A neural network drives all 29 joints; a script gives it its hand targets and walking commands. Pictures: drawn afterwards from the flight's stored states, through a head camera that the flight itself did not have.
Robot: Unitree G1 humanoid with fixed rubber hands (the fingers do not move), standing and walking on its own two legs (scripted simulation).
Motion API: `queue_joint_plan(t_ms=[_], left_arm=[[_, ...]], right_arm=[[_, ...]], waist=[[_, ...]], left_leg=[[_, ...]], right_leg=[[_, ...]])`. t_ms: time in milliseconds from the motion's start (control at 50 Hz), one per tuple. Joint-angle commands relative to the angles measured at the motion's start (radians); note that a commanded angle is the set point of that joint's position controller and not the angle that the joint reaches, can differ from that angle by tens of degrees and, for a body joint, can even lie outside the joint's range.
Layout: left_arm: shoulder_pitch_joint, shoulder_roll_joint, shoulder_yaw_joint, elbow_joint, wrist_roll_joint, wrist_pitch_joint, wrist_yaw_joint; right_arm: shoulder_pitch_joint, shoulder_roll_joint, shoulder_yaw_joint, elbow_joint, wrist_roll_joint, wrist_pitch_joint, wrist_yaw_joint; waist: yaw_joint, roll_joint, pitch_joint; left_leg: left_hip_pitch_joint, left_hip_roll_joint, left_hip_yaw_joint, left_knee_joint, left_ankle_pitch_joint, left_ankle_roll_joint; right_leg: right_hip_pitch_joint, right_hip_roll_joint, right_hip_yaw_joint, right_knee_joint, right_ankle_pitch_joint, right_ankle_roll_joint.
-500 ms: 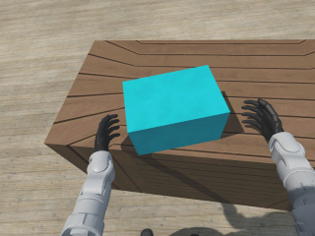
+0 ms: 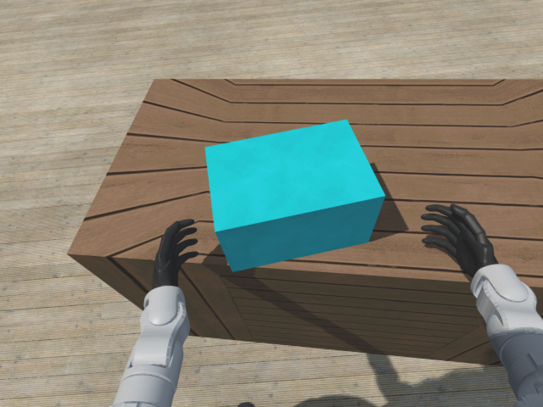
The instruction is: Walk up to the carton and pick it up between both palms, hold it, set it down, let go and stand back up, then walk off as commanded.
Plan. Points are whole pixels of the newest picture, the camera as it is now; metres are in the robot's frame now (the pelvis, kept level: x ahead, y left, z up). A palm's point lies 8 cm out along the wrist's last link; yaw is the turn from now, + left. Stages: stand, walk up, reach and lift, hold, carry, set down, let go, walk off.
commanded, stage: set down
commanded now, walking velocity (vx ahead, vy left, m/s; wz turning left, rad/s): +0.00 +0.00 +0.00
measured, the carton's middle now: (289, 196) +0.47 +0.03 -0.02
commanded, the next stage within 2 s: none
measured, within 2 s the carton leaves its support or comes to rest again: neither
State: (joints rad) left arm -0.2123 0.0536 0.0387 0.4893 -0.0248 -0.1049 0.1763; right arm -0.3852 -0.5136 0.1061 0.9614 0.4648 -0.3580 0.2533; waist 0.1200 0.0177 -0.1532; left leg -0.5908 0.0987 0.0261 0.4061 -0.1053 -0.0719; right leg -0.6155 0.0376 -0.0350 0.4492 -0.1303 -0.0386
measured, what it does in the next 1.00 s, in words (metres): stands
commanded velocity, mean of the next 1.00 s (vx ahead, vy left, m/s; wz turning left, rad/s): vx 0.00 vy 0.00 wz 0.00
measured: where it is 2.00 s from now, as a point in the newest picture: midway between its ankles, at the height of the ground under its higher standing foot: outside the picture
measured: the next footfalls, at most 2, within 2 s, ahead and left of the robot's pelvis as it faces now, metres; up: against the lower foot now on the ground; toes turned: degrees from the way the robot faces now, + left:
none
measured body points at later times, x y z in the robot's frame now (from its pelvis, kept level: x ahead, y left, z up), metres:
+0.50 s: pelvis +0.02 +0.00 +0.00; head +0.06 -0.01 +0.45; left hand +0.28 +0.21 +0.00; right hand +0.33 -0.27 -0.01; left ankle +0.04 +0.17 -0.73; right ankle +0.04 -0.08 -0.73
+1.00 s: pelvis +0.02 +0.00 +0.01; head +0.02 -0.01 +0.46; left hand +0.22 +0.21 +0.00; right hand +0.27 -0.27 -0.01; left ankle +0.04 +0.17 -0.73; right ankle +0.04 -0.08 -0.73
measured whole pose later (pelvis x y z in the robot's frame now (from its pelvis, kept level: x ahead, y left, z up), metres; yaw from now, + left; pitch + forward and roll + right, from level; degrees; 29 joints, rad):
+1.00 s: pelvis +0.02 +0.00 +0.01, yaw +0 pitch +5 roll +0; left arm 0.24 0.01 -0.01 0.24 -0.02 -0.09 0.22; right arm 0.07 -0.51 0.08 0.77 0.47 -0.37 0.29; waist 0.10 0.00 -0.12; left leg -0.32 0.10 0.03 0.41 -0.17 -0.07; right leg -0.35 0.04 -0.03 0.45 -0.20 -0.04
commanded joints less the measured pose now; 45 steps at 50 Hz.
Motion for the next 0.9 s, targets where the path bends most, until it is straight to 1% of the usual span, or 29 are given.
queue_joint_plan(t_ms=[0, 20, 40, 60, 80, 100, 120, 180, 200, 220, 240, 260, 320, 360, 400, 420, 440, 460, 480, 520, 580, 620, 660, 680, 700, 720, 800, 820, 880], left_arm=[[-0.231, 0.086, 0.031, -0.177, -0.074, -0.025, 0.021], [-0.140, 0.063, -0.007, -0.303, -0.096, -0.029, 0.025], [-0.135, 0.088, 0.031, -0.256, -0.092, -0.029, 0.027], [-0.101, 0.059, 0.011, -0.216, -0.085, -0.030, 0.021], [-0.206, 0.088, 0.037, -0.217, -0.078, -0.034, 0.027], [-0.173, 0.070, 0.002, -0.216, -0.088, -0.039, 0.021], [-0.166, 0.079, 0.022, -0.238, -0.083, -0.048, 0.030], [-0.026, 0.043, -0.004, -0.326, -0.039, -0.032, 0.030], [-0.068, 0.042, 0.014, -0.229, -0.039, -0.029, 0.028], [-0.016, 0.021, 0.007, -0.274, -0.027, -0.033, 0.026], [-0.101, 0.056, 0.017, -0.281, -0.037, -0.033, 0.029], [0.058, 0.017, -0.010, -0.395, -0.035, -0.042, 0.029], [-0.093, 0.043, -0.016, -0.327, -0.042, -0.047, 0.036], [0.056, 0.031, -0.011, -0.371, -0.032, -0.056, 0.035], [0.044, 0.018, -0.049, -0.421, -0.038, -0.053, 0.041], [0.032, 0.038, -0.001, -0.347, -0.022, -0.056, 0.040], [0.139, 0.017, -0.024, -0.443, -0.024, -0.050, 0.036], [-0.022, 0.033, -0.012, -0.370, -0.024, -0.061, 0.034], [0.130, 0.030, -0.017, -0.412, -0.021, -0.061, 0.035], [0.057, 0.035, 0.002, -0.373, -0.023, -0.060, 0.039], [0.148, 0.010, -0.044, -0.420, -0.042, -0.050, 0.042], [0.239, -0.015, -0.042, -0.462, -0.022, -0.047, 0.039], [0.203, -0.001, -0.015, -0.351, 0.002, -0.040, 0.028], [0.279, -0.015, -0.045, -0.433, 0.017, -0.038, 0.030], [0.359, -0.011, -0.017, -0.484, 0.029, -0.044, 0.033], [0.275, -0.006, -0.051, -0.491, 0.004, -0.044, 0.037], [0.361, 0.013, -0.033, -0.532, -0.015, -0.043, 0.037], [0.277, -0.004, -0.080, -0.547, -0.011, -0.044, 0.050], [0.372, 0.003, -0.059, -0.536, 0.019, -0.032, 0.055]], right_arm=[[-0.283, -0.263, -0.083, -0.106, 0.012, -0.035, 0.031], [-0.199, -0.277, -0.098, -0.166, 0.012, -0.049, 0.033], [-0.191, -0.269, -0.074, -0.163, 0.026, -0.047, 0.035], [-0.156, -0.266, -0.081, -0.141, 0.022, -0.046, 0.031], [-0.272, -0.245, -0.063, -0.162, 0.018, -0.048, 0.030], [-0.208, -0.251, -0.076, -0.134, 0.031, -0.051, 0.031], [-0.231, -0.262, -0.081, -0.181, 0.029, -0.065, 0.034], [-0.073, -0.294, -0.081, -0.096, 0.047, -0.078, 0.043], [-0.136, -0.272, -0.068, -0.102, 0.043, -0.082, 0.049], [-0.062, -0.266, -0.062, -0.085, 0.043, -0.079, 0.049], [-0.172, -0.257, -0.061, -0.152, 0.041, -0.081, 0.044], [-0.001, -0.288, -0.069, -0.170, 0.044, -0.095, 0.045], [-0.141, -0.271, -0.100, -0.151, 0.039, -0.097, 0.049], [-0.012, -0.262, -0.076, -0.199, 0.037, -0.105, 0.044], [-0.017, -0.287, -0.112, -0.193, 0.037, -0.108, 0.045], [-0.020, -0.261, -0.078, -0.189, 0.037, -0.104, 0.044], [0.053, -0.260, -0.063, -0.202, 0.050, -0.123, 0.046], [-0.067, -0.260, -0.071, -0.189, 0.042, -0.109, 0.045], [0.073, -0.273, -0.097, -0.190, 0.033, -0.103, 0.041], [-0.016, -0.254, -0.077, -0.203, 0.044, -0.105, 0.048], [0.071, -0.265, -0.089, -0.226, 0.044, -0.099, 0.052], [0.151, -0.280, -0.077, -0.239, 0.046, -0.109, 0.048], [0.127, -0.282, -0.080, -0.200, 0.037, -0.096, 0.045], [0.192, -0.272, -0.074, -0.213, 0.039, -0.096, 0.045], [0.253, -0.253, -0.066, -0.290, 0.048, -0.103, 0.044], [0.184, -0.284, -0.081, -0.292, 0.050, -0.102, 0.049], [0.278, -0.257, -0.095, -0.333, 0.021, -0.092, 0.039], [0.209, -0.266, -0.125, -0.298, 0.018, -0.085, 0.050], [0.309, -0.228, -0.096, -0.358, 0.010, -0.062, 0.056]], waist=[[-0.046, -0.173, -0.382], [-0.082, -0.191, -0.417], [-0.045, -0.229, -0.388], [-0.077, -0.236, -0.343], [-0.033, -0.211, -0.356], [-0.077, -0.209, -0.339], [-0.054, -0.205, -0.374], [-0.081, -0.134, -0.331], [-0.046, -0.165, -0.320], [-0.063, -0.142, -0.295], [-0.035, -0.165, -0.317], [-0.078, -0.184, -0.342], [-0.060, -0.137, -0.318], [-0.050, -0.168, -0.308], [-0.101, -0.143, -0.290], [-0.062, -0.157, -0.292], [-0.071, -0.145, -0.296], [-0.067, -0.160, -0.283], [-0.087, -0.169, -0.268], [-0.046, -0.146, -0.239], [-0.071, -0.147, -0.258], [-0.063, -0.157, -0.237], [-0.067, -0.180, -0.155], [-0.073, -0.158, -0.155], [-0.036, -0.173, -0.181], [-0.067, -0.154, -0.182], [-0.072, -0.201, -0.101], [-0.091, -0.128, -0.085], [-0.061, -0.143, -0.026]], left_leg=[[0.100, -0.104, 0.001, 0.009, -0.004, 0.076], [0.165, -0.094, -0.008, 0.019, 0.009, 0.077], [0.146, -0.101, -0.001, 0.023, 0.012, 0.084], [0.134, -0.109, 0.006, 0.014, 0.020, 0.084], [0.071, -0.108, 0.008, 0.018, 0.001, 0.081], [0.123, -0.110, 0.004, 0.016, -0.020, 0.079], [0.102, -0.100, -0.002, 0.004, 0.003, 0.080], [0.239, -0.097, -0.015, -0.001, 0.069, 0.068], [0.184, -0.102, -0.008, 0.004, 0.031, 0.074], [0.225, -0.101, -0.016, -0.001, 0.044, 0.070], [0.174, -0.102, -0.002, 0.008, -0.003, 0.077], [0.244, -0.092, -0.015, 0.005, 0.071, 0.071], [0.182, -0.107, -0.009, 0.004, -0.019, 0.070], [0.250, -0.101, -0.007, 0.001, 0.026, 0.071], [0.218, -0.110, -0.022, 0.008, 0.020, 0.061], [0.228, -0.113, -0.002, 0.019, 0.027, 0.064], [0.273, -0.111, -0.010, 0.015, 0.082, 0.060], [0.200, -0.120, -0.008, 0.015, 0.006, 0.066], [0.249, -0.114, -0.019, 0.002, 0.028, 0.069], [0.220, -0.112, 0.000, 0.009, -0.005, 0.066], [0.262, -0.110, -0.010, 0.003, 0.006, 0.069], [0.291, -0.108, -0.021, -0.002, 0.093, 0.059], [0.254, -0.120, -0.009, -0.009, 0.028, 0.064], [0.331, -0.113, -0.019, -0.015, 0.024, 0.056], [0.349, -0.108, -0.013, -0.012, 0.078, 0.053], [0.307, -0.115, -0.016, -0.004, 0.061, 0.055], [0.308, -0.110, -0.012, -0.019, 0.024, 0.059], [0.323, -0.108, -0.029, -0.021, -0.025, 0.055], [0.365, -0.104, -0.018, -0.028, -0.075, 0.062]], right_leg=[[0.449, -0.005, 0.102, -0.033, -0.061, 0.033], [0.478, -0.001, 0.108, -0.037, -0.040, 0.036], [0.489, -0.015, 0.132, -0.051, -0.049, 0.040], [0.519, -0.022, 0.140, -0.045, 0.046, 0.046], [0.507, -0.027, 0.141, -0.025, 0.006, 0.046], [0.493, -0.023, 0.135, -0.037, 0.008, 0.043], [0.498, -0.024, 0.127, -0.021, 0.052, 0.049], [0.478, -0.002, 0.106, -0.039, 0.151, 0.030], [0.450, -0.005, 0.107, -0.038, 0.084, 0.028], [0.469, -0.010, 0.116, -0.054, 0.091, 0.025], [0.476, -0.017, 0.130, -0.047, 0.032, 0.028], [0.519, -0.007, 0.118, -0.047, 0.127, 0.033], [0.465, -0.015, 0.119, -0.039, 0.029, 0.025], [0.486, -0.009, 0.115, -0.052, 0.094, 0.028], [0.485, -0.002, 0.105, -0.031, 0.144, 0.027], [0.486, -0.007, 0.110, -0.035, 0.137, 0.027], [0.525, 0.001, 0.104, -0.038, 0.245, 0.025], [0.489, -0.011, 0.129, -0.032, 0.155, 0.026], [0.526, -0.005, 0.120, -0.045, 0.154, 0.026], [0.469, -0.010, 0.118, -0.048, 0.069, 0.028], [0.472, 0.002, 0.107, -0.060, 0.063, 0.018], [0.520, 0.017, 0.089, -0.034, 0.228, 0.016], [0.489, 0.006, 0.113, -0.065, 0.136, 0.018], [0.463, 0.009, 0.106, -0.079, 0.095, 0.013], [0.508, 0.007, 0.110, -0.085, 0.139, 0.018], [0.492, 0.010, 0.112, -0.073, 0.149, 0.018], [0.476, 0.012, 0.096, -0.087, 0.098, 0.019], [0.408, 0.018, 0.092, -0.089, 0.007, 0.004], [0.374, 0.008, 0.104, -0.136, -0.157, -0.002]])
